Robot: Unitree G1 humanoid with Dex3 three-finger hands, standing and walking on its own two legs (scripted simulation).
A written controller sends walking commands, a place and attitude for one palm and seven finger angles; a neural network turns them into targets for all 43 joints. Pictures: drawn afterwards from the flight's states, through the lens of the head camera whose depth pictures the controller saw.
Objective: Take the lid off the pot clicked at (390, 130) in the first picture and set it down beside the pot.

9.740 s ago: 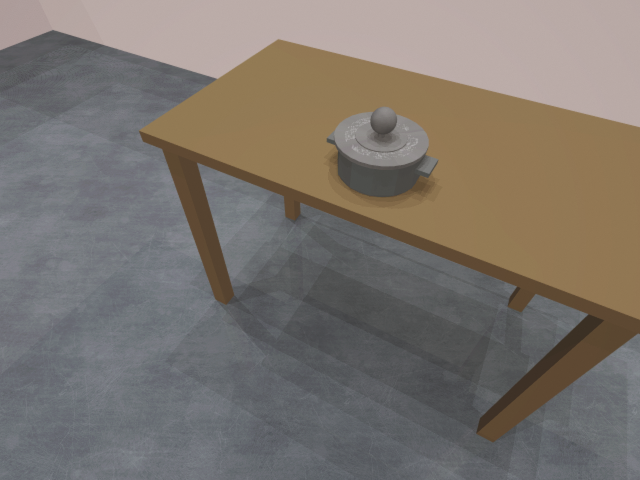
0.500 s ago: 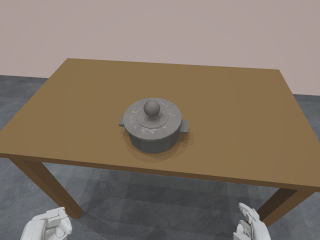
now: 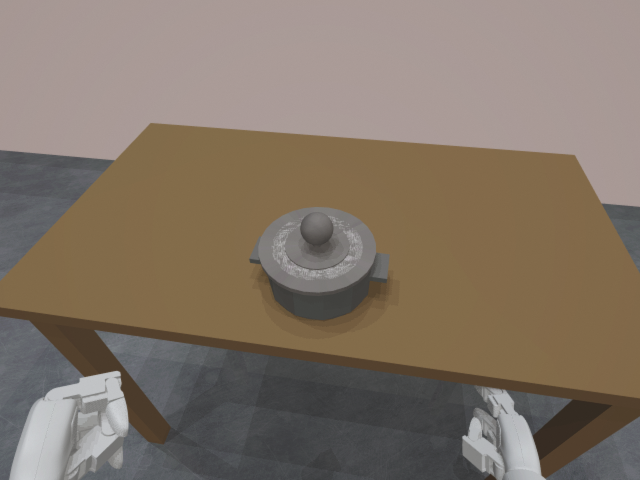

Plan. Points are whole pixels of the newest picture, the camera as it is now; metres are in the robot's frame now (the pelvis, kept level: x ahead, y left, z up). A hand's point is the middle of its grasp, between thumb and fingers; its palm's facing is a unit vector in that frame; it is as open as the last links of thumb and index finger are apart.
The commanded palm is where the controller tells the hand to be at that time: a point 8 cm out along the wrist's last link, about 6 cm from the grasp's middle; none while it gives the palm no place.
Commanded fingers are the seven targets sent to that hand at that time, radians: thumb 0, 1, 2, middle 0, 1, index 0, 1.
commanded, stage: raise the hand higher, near the body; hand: left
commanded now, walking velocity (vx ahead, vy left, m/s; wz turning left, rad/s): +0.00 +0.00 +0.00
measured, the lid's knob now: (316, 228) +0.44 +0.07 +0.08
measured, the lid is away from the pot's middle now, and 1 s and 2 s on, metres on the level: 0.00 0.00 0.00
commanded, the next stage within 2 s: reach forward and open the fingers in 0.28 s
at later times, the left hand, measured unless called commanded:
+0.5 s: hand (111, 382) +0.17 +0.24 +0.11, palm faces +0.21 -0.55 -0.81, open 3.1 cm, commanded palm +0.13 +0.27 +0.15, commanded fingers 0.00 0.68 1.00 -1.21 -1.25 -1.21 -1.25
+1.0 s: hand (88, 347) +0.20 +0.27 +0.13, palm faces -0.18 -0.02 -0.98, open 5.7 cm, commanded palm +0.19 +0.26 +0.18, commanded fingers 0.00 -0.10 1.34 -0.91 -0.36 -0.91 -0.36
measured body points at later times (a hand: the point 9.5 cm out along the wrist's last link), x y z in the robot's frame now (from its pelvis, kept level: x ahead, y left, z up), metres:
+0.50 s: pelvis -0.01 +0.00 +0.00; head -0.01 -0.02 +0.45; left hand +0.16 +0.27 +0.15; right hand +0.19 -0.22 -0.08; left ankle +0.00 +0.11 -0.74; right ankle -0.03 -0.12 -0.74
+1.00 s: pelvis -0.03 +0.00 +0.00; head -0.02 -0.04 +0.45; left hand +0.20 +0.27 +0.18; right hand +0.18 -0.22 -0.09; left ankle +0.00 +0.11 -0.74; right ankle -0.03 -0.12 -0.74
